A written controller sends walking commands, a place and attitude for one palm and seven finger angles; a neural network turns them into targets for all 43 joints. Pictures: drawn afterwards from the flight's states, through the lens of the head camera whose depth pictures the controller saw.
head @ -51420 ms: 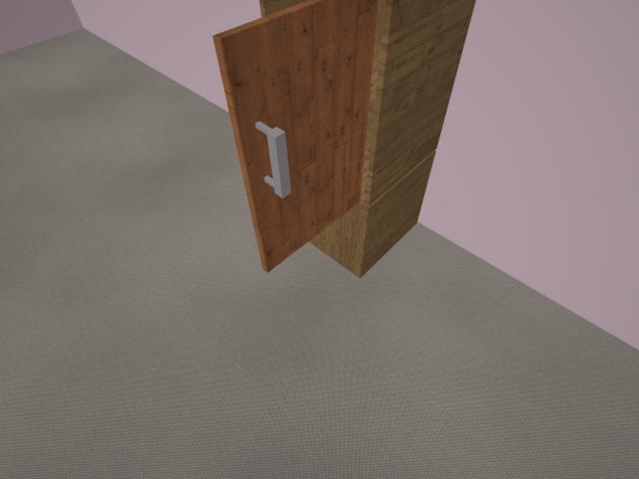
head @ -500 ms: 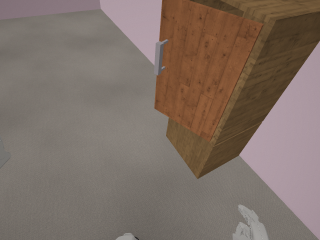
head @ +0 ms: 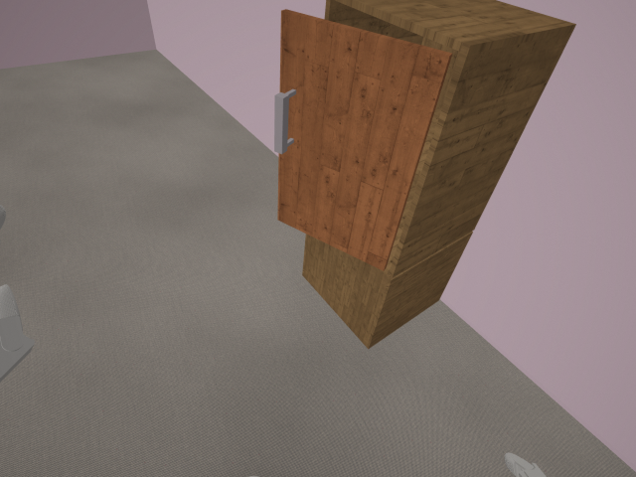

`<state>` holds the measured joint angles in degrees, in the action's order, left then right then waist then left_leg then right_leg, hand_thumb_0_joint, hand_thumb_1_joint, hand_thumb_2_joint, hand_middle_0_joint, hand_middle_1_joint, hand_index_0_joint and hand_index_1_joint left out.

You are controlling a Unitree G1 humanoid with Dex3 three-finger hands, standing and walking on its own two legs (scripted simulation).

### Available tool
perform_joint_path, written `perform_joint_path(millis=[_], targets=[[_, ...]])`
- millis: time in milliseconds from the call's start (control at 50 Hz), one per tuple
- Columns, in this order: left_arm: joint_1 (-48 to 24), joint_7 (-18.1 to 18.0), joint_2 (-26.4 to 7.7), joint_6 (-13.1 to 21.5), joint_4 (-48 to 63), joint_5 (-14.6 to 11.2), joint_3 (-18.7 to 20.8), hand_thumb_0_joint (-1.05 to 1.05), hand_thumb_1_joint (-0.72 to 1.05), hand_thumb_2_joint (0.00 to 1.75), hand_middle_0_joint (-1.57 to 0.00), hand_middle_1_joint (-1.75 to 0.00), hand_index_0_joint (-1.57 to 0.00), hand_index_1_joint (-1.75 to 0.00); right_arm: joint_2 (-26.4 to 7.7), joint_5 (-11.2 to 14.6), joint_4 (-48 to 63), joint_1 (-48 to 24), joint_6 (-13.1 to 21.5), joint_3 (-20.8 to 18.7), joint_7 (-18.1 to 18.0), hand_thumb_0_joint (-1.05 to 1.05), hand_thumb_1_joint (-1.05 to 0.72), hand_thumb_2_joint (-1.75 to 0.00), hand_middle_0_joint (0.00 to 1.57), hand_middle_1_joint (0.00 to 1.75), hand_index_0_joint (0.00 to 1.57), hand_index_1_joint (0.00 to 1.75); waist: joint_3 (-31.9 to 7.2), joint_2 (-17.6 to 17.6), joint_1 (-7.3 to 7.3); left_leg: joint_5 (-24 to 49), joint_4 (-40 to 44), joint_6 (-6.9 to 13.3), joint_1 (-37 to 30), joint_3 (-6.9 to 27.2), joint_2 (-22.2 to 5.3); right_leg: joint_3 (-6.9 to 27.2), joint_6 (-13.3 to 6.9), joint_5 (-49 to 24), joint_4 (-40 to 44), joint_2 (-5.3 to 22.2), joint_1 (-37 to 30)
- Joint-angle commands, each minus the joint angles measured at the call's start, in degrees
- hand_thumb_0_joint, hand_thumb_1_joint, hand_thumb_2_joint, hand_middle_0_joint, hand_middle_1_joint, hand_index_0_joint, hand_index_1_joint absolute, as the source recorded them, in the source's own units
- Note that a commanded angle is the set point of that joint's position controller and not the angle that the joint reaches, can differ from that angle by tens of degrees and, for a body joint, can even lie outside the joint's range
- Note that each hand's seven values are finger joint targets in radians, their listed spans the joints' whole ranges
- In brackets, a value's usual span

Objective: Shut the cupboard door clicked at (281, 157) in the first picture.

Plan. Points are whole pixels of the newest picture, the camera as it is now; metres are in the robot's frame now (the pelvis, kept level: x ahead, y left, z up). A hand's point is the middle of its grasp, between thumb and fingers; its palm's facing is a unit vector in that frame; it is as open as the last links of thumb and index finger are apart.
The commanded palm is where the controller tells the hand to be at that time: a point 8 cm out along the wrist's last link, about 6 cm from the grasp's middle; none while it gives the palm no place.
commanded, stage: stop stepping back and stand still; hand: left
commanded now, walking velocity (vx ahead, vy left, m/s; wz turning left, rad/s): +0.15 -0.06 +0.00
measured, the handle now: (286, 121) +0.90 +0.12 +0.03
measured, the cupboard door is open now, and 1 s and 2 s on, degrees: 22 22 22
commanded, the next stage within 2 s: let the arm hang, fingers relaxed in 1.14 s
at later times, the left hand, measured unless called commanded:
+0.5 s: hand out of the picture +0.13 +0.34 +0.17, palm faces +0.56 -0.75 -0.34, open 7.4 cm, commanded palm +0.06 +0.36 +0.19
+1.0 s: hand out of the picture +0.18 +0.30 +0.17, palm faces +0.38 -0.79 -0.49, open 7.4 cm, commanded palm +0.12 +0.34 +0.19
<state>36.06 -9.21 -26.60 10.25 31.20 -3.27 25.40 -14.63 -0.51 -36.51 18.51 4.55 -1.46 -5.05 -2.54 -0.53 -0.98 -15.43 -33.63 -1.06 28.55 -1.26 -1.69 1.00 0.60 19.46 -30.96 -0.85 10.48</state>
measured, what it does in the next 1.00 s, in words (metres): steps on the spot: right foot, then left foot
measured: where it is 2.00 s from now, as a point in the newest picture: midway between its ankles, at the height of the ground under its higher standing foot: outside the picture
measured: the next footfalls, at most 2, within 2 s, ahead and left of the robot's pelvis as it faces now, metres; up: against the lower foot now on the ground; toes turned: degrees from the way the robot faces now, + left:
right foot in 0.22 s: -0.01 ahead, -0.07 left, +0.00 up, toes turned -2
left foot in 0.44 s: +0.00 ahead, +0.16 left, +0.00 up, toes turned +2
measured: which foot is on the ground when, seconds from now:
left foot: down 0.00-0.20, up 0.22-0.42, down 0.44-1.00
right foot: down 0.00-0.06, up 0.08-0.20, down 0.22-0.46, up 0.48-0.68, down 0.70-1.00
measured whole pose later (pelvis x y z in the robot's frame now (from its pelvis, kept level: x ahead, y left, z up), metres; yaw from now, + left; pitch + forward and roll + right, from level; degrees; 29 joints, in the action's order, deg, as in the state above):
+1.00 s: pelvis -0.03 +0.04 +0.01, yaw -3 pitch +1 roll +0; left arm 33.9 -10.3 -24.5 10.3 28.5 -1.9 24.3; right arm -12.3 0.4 -37.1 14.3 3.0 -0.7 -4.2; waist -0.3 -1.5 -1.4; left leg -18.1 -31.6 -0.4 14.0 -3.9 -2.0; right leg -4.2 -2.7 19.0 -31.5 -1.2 13.1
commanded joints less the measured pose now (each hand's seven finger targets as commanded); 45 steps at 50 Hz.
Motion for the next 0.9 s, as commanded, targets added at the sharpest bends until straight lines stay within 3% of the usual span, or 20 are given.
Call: perform_joint_path(millis=[0, 40, 60, 100, 140, 160, 180, 200, 220, 280, 380, 420, 440, 460, 480, 560, 640, 760, 820, 880], targets=[[-18.41, -2.34, -7.64, 3.03, 7.9, 1.49, 2.9, 0.0, 0.9, 0.9, -0.2, -0.3, -0.2, -0.3, -5.51, 0.33, 6.6, -8.05, 4.04, -1.32, -2.17, 0.0, -0.9, -0.9, 0.2, 0.3, 0.2, 0.3, 4.98, 6.47, -2.33, -16.78, 5.43, -0.25, -18.6, 8.14, -2.84, 0.66, -3.96, 21.67, 5.84, 3.04, 27.01], [-19.91, -2.16, -8.0, 3.17, 9.7, 1.5, 3.73, 0.0, 0.9, 0.9, -0.2, -0.3, -0.2, -0.3, -5.82, 0.13, 7.22, -9.97, 5.11, -0.91, -2.16, 0.0, -0.9, -0.9, 0.2, 0.3, 0.2, 0.3, 4.02, 21.99, -0.57, -37.02, 30.18, -2.07, -3.27, 17.66, -8.27, -6.38, -1.37, 16.76, -12.13, -6.27, 9.22], [-20.2, -1.74, -10.76, 3.59, 11.77, 1.51, 5.6, 0.0, 0.9, 0.9, -0.2, -0.3, -0.2, -0.3, -5.25, 0.06, 7.52, -10.67, 5.77, -1.11, -1.81, 0.0, -0.9, -0.9, 0.2, 0.3, 0.2, 0.3, 1.86, 23.9, 0.98, -38.71, 35.1, -3.33, 1.23, 19.36, -10.19, -7.03, -1.01, 14.38, -20.27, -8.21, 1.94], [-14.38, -0.49, -11.03, 4.37, 14.01, 0.87, 6.77, 0.0, 0.9, 0.9, -0.2, -0.3, -0.2, -0.3, -3.56, -0.51, 8.09, -10.37, 6.33, -1.52, -0.21, 0.0, -0.9, -0.9, 0.2, 0.3, 0.2, 0.3, -3.96, 20.97, 2.27, -29.2, 31.79, -3.14, 2.64, 10.58, -8.82, -8.32, -1.95, 13.77, -21.05, -8.57, -6.83], [-3.91, 0.1, -9.37, 3.73, 13.33, 0.03, 6.88, 0.0, 0.9, 0.9, -0.2, -0.3, -0.2, -0.3, -2.76, -0.24, 9.0, -10.78, 5.48, -1.43, 1.37, 0.0, -0.9, -0.9, 0.2, 0.3, 0.2, 0.3, -6.43, 16.94, 2.84, -22.14, 22.34, -3.47, 1.14, 0.65, -4.67, -9.7, -3.95, 13.52, -4.32, -6.78, -11.09], [0.83, 0.06, -10.6, 3.11, 12.49, -0.05, 8.98, 0.0, 0.9, 0.9, -0.2, -0.3, -0.2, -0.3, -2.35, 0.26, 9.11, -10.03, 4.58, -1.49, 1.75, 0.0, -0.9, -0.9, 0.2, 0.3, 0.2, 0.3, -6.37, 8.15, 2.75, -17.89, 8.12, -3.6, -1.32, -5.4, 0.17, -3.42, -5.16, 13.36, 6.78, -1.19, -5.98], [0.85, 0.41, -11.62, 2.71, 15.11, 0.0, 9.34, 0.0, 0.9, 0.9, -0.2, -0.3, -0.2, -0.3, -2.18, 0.23, 8.37, -9.87, 2.8, -1.74, 2.11, 0.0, -0.9, -0.9, 0.2, 0.3, 0.2, 0.3, -2.53, -7.72, 2.17, -8.82, -19.12, -2.73, -4.88, -6.52, 4.26, 14.89, -8.51, 18.93, 18.91, 11.95, 12.52], [-5.55, 0.09, -14.05, 2.96, 17.6, 0.0, 10.88, 0.0, 0.9, 0.9, -0.2, -0.3, -0.2, -0.3, -4.07, -0.19, 7.69, -10.26, 1.65, -1.77, 2.02, 0.0, -0.9, -0.9, 0.2, 0.3, 0.2, 0.3, 1.79, -12.52, 0.91, -6.94, -35.82, -1.95, 3.49, -0.28, 4.11, 28.89, -13.57, 26.11, 26.35, 22.97, 22.25], [-7.34, -0.41, -11.59, 2.45, 10.75, -0.54, 9.93, 0.0, 0.9, 0.9, -0.2, -0.3, -0.2, -0.3, -2.71, -0.31, 6.41, -9.66, 1.59, -1.19, 1.7, 0.0, -0.9, -0.9, 0.2, 0.3, 0.2, 0.3, 4.39, -11.01, -0.11, -5.44, -41.2, -1.85, 6.4, 3.78, 1.42, 29.38, -14.64, 32.27, 27.38, 22.42, 24.27], [-12.58, -1.27, -9.35, 2.4, 2.01, 0.64, 6.49, 0.0, 0.9, 0.9, -0.2, -0.3, -0.2, -0.3, -2.94, -0.17, 6.56, -9.39, 1.7, -0.26, 0.22, 0.0, -0.9, -0.9, 0.2, 0.3, 0.2, 0.3, 6.43, -5.04, -0.95, -4.14, -22.95, -0.27, 2.36, 2.18, -2.64, 16.16, -9.68, 22.3, 21.45, 15.17, 18.87], [-20.54, -2.79, -5.74, 2.14, 1.07, 2.39, -0.25, 0.0, 0.9, 0.9, -0.2, -0.3, -0.2, -0.3, -3.41, -0.02, 6.4, -9.02, 4.38, 0.23, -1.66, 0.0, -0.9, -0.9, 0.2, 0.3, 0.2, 0.3, 2.09, -1.74, 0.33, -6.03, 7.69, 2.76, -18.14, -4.79, -0.59, 7.42, -6.53, 12.58, 10.84, 8.75, 13.0], [-20.38, -2.76, -5.48, 2.44, 5.65, 1.96, -0.34, 0.0, 0.9, 0.9, -0.2, -0.3, -0.2, -0.3, -5.67, 0.52, 8.16, -8.99, 4.49, -0.62, -1.5, 0.0, -0.9, -0.9, 0.2, 0.3, 0.2, 0.3, 0.47, 8.4, 0.07, -8.57, 15.52, 7.15, -24.17, 11.85, -12.05, 1.76, -2.08, 4.63, -4.61, 1.73, 18.42], [-20.58, -2.69, -6.47, 2.87, 8.77, 1.72, 0.79, 0.0, 0.9, 0.9, -0.2, -0.3, -0.2, -0.3, -5.96, 1.1, 9.42, -9.52, 4.47, -0.64, -1.05, 0.0, -0.9, -0.9, 0.2, 0.3, 0.2, 0.3, -0.61, 9.03, 0.45, -0.87, 17.4, 8.48, -24.85, 17.83, -17.53, -3.43, -0.24, 0.27, -11.49, -0.31, 20.08], [-19.99, -1.96, -10.75, 3.51, 9.7, 1.4, 4.04, 0.0, 0.9, 0.9, -0.2, -0.3, -0.2, -0.3, -4.44, 0.38, 7.06, -10.02, 4.67, -0.25, -0.86, 0.0, -0.9, -0.9, 0.2, 0.3, 0.2, 0.3, -2.04, 13.82, -0.64, -10.93, 22.81, 8.69, -22.16, 20.52, -19.35, -2.45, 0.31, 7.23, -17.75, 0.8, 20.59], [-18.92, -1.78, -8.15, 3.27, 11.29, 1.66, 3.14, 0.0, 0.9, 0.9, -0.2, -0.3, -0.2, -0.3, -3.22, -0.11, 7.62, -10.82, 4.99, -0.07, -0.36, 0.0, -0.9, -0.9, 0.2, 0.3, 0.2, 0.3, 1.76, 14.27, -0.97, -17.44, 26.02, 10.02, -15.46, 23.03, -20.05, -1.0, -0.1, 6.45, -22.47, 1.51, 19.13], [-10.55, -1.76, -9.66, 3.59, 14.98, 1.94, 5.79, 0.0, 0.9, 0.9, -0.2, -0.3, -0.2, -0.3, -3.46, 0.32, 8.2, -10.42, 5.05, -0.16, 1.26, 0.0, -0.9, -0.9, 0.2, 0.3, 0.2, 0.3, 1.05, 12.74, 0.51, -8.22, 20.99, 6.92, -12.28, 7.89, -15.32, -4.81, -0.32, 0.35, -10.07, 1.18, 9.6], [-7.02, -1.86, -8.69, 2.88, 8.76, 1.29, 7.17, 0.0, 0.9, 0.9, -0.2, -0.3, -0.2, -0.3, -3.7, 0.47, 9.34, -9.75, 3.18, -0.14, 1.18, 0.0, -0.9, -0.9, 0.2, 0.3, 0.2, 0.3, 1.28, 11.87, -0.02, -15.23, 14.52, 3.92, -3.12, 1.21, -11.3, -5.84, -1.01, -1.99, 3.22, -0.07, -4.09], [-3.32, -2.97, -9.44, 2.4, 6.23, 0.23, 8.02, 0.0, 0.9, 0.9, -0.2, -0.3, -0.2, -0.3, -2.48, 1.4, 8.77, -8.45, 1.92, -0.68, 1.79, 0.0, -0.9, -0.9, 0.2, 0.3, 0.2, 0.3, -5.34, -6.74, 0.13, -7.33, -10.27, 0.05, -0.58, -2.22, -0.56, 18.2, -10.66, -22.84, 10.87, 16.97, -8.21], [-3.2, -3.28, -8.77, 3.6, 7.93, 1.05, 7.78, 0.0, 0.9, 0.9, -0.2, -0.3, -0.2, -0.3, -2.07, 1.09, 8.52, -9.41, 1.41, 0.09, 1.52, 0.0, -0.9, -0.9, 0.2, 0.3, 0.2, 0.3, -5.36, -5.81, -0.23, -7.03, -1.94, 0.62, -1.91, -0.48, -1.63, 9.05, -9.61, -41.23, 4.11, 15.65, -11.8], [-2.94, -3.19, -8.89, 4.19, 9.84, 0.7, 7.56, 0.0, 0.9, 0.9, -0.2, -0.3, -0.2, -0.3, -3.22, 1.01, 8.86, -10.41, 1.36, -0.62, 0.38, 0.0, -0.9, -0.9, 0.2, 0.3, 0.2, 0.3, -6.24, 2.49, 0.07, 19.98, 8.7, 1.9, -15.73, 1.67, -4.8, 0.79, -2.37, -29.51, -0.07, 7.67, -4.05]])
